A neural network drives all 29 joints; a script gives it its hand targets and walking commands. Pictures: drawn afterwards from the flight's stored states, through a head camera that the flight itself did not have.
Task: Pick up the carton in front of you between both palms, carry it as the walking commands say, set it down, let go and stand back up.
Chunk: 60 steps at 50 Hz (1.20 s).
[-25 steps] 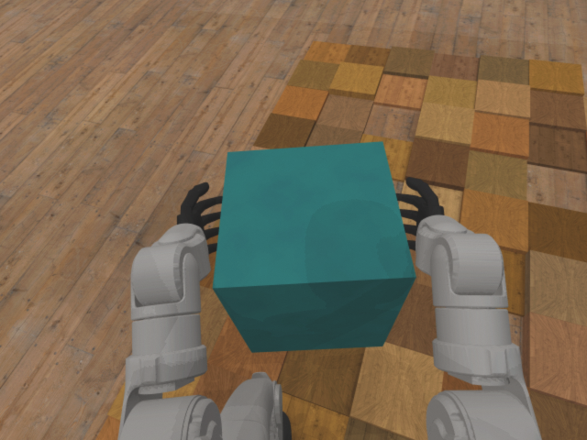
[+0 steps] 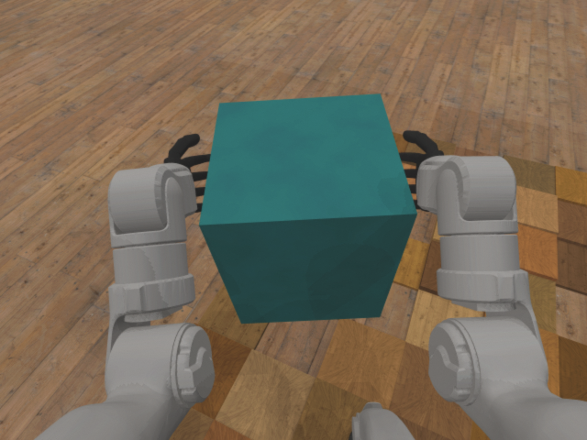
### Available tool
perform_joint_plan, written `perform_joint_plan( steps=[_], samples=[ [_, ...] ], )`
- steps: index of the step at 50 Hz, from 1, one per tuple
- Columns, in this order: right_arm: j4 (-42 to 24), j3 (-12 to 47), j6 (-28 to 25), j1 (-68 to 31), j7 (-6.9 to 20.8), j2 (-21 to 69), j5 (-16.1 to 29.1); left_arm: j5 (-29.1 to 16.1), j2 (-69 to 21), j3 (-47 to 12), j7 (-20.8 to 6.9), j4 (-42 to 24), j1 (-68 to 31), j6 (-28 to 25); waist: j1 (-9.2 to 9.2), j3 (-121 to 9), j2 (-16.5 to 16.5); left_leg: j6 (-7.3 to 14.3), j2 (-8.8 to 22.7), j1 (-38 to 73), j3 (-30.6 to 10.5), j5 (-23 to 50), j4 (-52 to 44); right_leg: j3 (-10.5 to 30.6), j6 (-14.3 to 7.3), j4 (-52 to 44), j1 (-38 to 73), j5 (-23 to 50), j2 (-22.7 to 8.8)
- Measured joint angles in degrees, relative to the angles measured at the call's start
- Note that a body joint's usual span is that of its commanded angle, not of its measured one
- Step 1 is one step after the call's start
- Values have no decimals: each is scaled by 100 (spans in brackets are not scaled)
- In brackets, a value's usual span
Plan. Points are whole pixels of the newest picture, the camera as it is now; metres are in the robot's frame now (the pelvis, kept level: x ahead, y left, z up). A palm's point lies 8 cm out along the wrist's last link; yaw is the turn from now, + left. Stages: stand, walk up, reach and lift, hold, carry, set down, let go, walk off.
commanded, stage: carry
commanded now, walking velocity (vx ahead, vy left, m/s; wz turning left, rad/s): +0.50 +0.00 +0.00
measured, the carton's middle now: (305, 217) +0.39 -0.01 +0.09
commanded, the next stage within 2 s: none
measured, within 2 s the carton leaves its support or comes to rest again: neither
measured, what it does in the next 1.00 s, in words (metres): walks ahead: right foot, then left foot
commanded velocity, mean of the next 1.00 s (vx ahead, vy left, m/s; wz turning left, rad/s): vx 0.50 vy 0.00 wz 0.00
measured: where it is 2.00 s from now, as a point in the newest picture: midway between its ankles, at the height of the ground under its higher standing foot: (292, 204)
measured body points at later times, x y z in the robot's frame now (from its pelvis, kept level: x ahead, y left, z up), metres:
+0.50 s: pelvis +0.29 +0.00 +0.01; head +0.30 +0.01 +0.46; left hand +0.67 +0.18 +0.17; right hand +0.69 -0.12 +0.18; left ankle +0.36 +0.09 -0.72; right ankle +0.18 -0.14 -0.69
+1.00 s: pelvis +0.59 -0.02 +0.00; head +0.62 -0.03 +0.45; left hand +0.95 +0.14 +0.09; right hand +0.96 -0.17 +0.08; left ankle +0.43 +0.08 -0.64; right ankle +0.66 -0.09 -0.72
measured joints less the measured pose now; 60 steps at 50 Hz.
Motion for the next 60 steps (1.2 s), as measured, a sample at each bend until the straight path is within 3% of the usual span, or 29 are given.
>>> perform_joint_plan(
  steps=[2, 4, 8, 10, 13, 16, 20, 23, 25, 27, 29, 34, 37, 43, 45, 46, 48, 50, 55, 60],
  samples=[
    [80, -58, 38, -29, 30, 23, -94, -22, 32, -17, 0, 187, -66, -13, 100, -90, 32, -120, 118, 235, -104, -237, 11, -214, -41, -903, 354, 281, 145],
    [130, -130, 57, -34, 78, -54, -139, 8, -19, -83, 1, 428, -156, -116, 233, -96, 190, -191, 316, 203, -223, -491, 612, -438, -186, -1264, 700, 1032, 311],
    [112, -284, 81, 65, 161, -221, -94, 73, -192, -338, 98, 521, -95, -213, 565, 91, 153, -212, 174, -1003, -275, -503, 3585, -521, -259, -1191, 1095, 470, 331],
    [-30, -315, 147, 65, 160, -199, -110, -28, -197, -392, 158, 262, 37, -145, 652, 221, 134, -162, 193, -1514, -171, -379, 4020, -515, -232, -1437, 1380, 405, 317],
    [-372, -346, 213, -10, 160, -137, -143, -147, -188, -339, 235, -190, 66, -54, 718, 391, 98, -169, 311, -2050, -90, -312, 3568, -515, -217, -1735, 1750, 317, 286],
    [-628, -408, 211, -75, 160, -62, -194, -169, -202, -221, 257, -419, -26, -47, 737, 415, 57, -234, 428, -2216, -64, -57, 2347, -509, -171, -1911, 2076, 127, 256],
    [-583, -483, 175, -59, 176, -19, -270, -105, -231, -171, 255, -224, -138, -97, 701, 234, 16, -309, 468, -1841, 83, 850, 608, -502, -18, -1912, 2552, -331, 221],
    [-217, -483, 120, -84, 205, -17, -333, -47, -154, -213, 201, 149, -192, -109, 624, 15, 21, -204, 440, -1194, 342, 1552, -371, -453, 138, -1437, 2826, -954, 194],
    [65, -421, -44, -42, 213, 89, -422, -61, -13, -218, 132, 426, -175, -182, 489, -36, -163, -87, 352, -1208, 447, 1241, 128, -219, 132, -311, 2507, -1188, 107],
    [260, -357, -113, 112, 215, 175, -493, -68, 41, -218, 81, 678, -74, -227, 378, -40, -136, -47, 376, -1079, 421, 814, 288, -30, 38, 883, 1982, -1384, 289],
    [284, -324, -137, 366, 218, 213, -474, -43, 13, -260, 74, 835, 34, -246, 305, -8, -109, -111, 404, -844, 386, 689, 130, -37, -18, 1300, 1510, -1221, 371],
    [-93, -241, -284, 851, 218, 235, -346, 22, -103, -410, 74, 611, 295, -355, 184, 239, -102, -92, 397, -224, 361, 510, -351, -72, 40, 372, 731, -577, 330],
    [-387, -194, -403, 993, 217, 258, -308, 38, -167, -424, 75, 264, 436, -433, 135, 339, -122, -136, 344, 120, 369, 269, -453, -80, 29, -340, 511, 168, 286],
    [-455, -23, -627, 1135, 216, 300, -305, 67, -248, -299, 50, -27, 695, -581, 16, 194, -133, -311, 234, 883, 364, -605, -265, -181, -141, -1942, 837, 1461, 325],
    [-326, 46, -684, 1166, 218, 209, -273, 138, -327, -286, 17, 114, 762, -718, 64, 169, 121, -388, 453, 1010, 313, -1028, 240, -421, -321, -2090, 1119, 1359, 522],
    [-272, 41, -707, 1196, 219, 138, -230, 196, -385, -316, 3, 241, 761, -809, 95, 210, 261, -412, 605, 843, 246, -781, 840, -519, -417, -1927, 1188, 1124, 619],
    [-201, 44, -731, 1268, 221, 23, -129, 278, -459, -393, -2, 410, 776, -908, 223, 285, 197, -488, 501, 197, 13, -771, 2394, -531, -521, -1714, 1290, 751, 625],
    [-164, 78, -725, 1280, 219, -5, -98, 260, -459, -479, 4, 328, 931, -918, 328, 382, 93, -455, 370, -441, -59, -680, 3261, -492, -494, -1790, 1498, 644, 601],
    [-461, 114, -697, 1212, 206, 76, -151, 44, -398, -544, 113, -226, 1171, -895, 590, 574, 27, -410, 434, -1710, -52, -162, 3069, -460, -542, -2120, 2075, 337, 661],
    [-908, 19, -667, 1296, 205, 248, -290, -145, -340, -527, 153, -480, 1151, -902, 780, 453, -26, -447, 556, -2301, 55, 240, 1958, -442, -523, -2244, 2712, -177, 722]
  ],
)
